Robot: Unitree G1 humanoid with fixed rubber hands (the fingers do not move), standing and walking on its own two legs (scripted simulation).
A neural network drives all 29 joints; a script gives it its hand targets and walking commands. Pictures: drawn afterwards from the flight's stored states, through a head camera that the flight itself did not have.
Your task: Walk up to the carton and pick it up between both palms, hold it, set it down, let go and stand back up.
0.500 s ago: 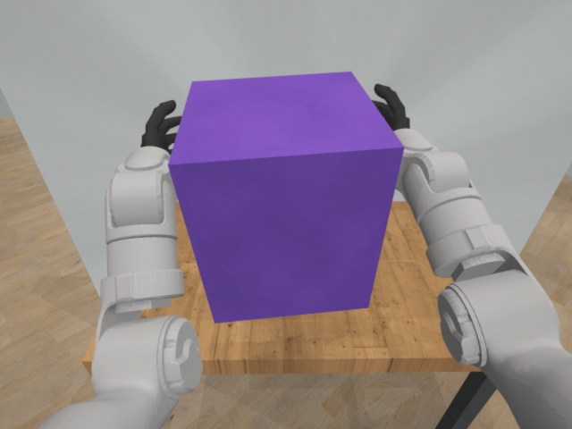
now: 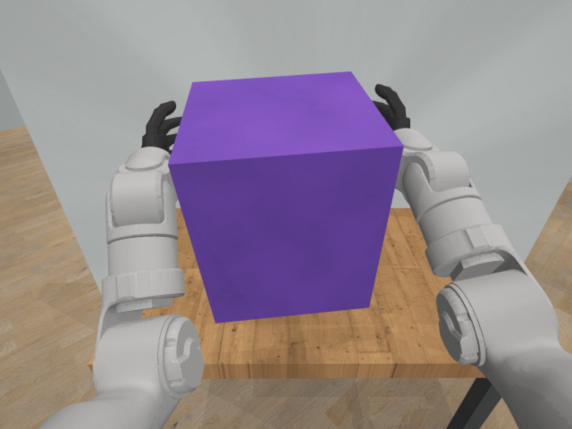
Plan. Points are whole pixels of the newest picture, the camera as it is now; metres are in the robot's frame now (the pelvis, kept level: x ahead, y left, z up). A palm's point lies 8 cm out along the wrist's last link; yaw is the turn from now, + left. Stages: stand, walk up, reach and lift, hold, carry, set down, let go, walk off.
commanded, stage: hold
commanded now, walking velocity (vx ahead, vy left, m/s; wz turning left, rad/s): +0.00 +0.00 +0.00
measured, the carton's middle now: (283, 197) +0.35 +0.00 +0.23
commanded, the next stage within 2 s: none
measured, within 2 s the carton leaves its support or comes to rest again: neither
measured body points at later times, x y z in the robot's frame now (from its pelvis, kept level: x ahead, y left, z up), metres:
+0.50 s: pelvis +0.00 +0.00 +0.00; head -0.08 +0.02 +0.44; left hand +0.38 +0.16 +0.28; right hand +0.39 -0.15 +0.29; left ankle +0.02 +0.13 -0.75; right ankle +0.01 -0.12 -0.75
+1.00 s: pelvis +0.00 +0.00 +0.00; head -0.08 +0.02 +0.44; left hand +0.38 +0.16 +0.28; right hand +0.39 -0.15 +0.29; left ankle +0.02 +0.13 -0.75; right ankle +0.01 -0.12 -0.75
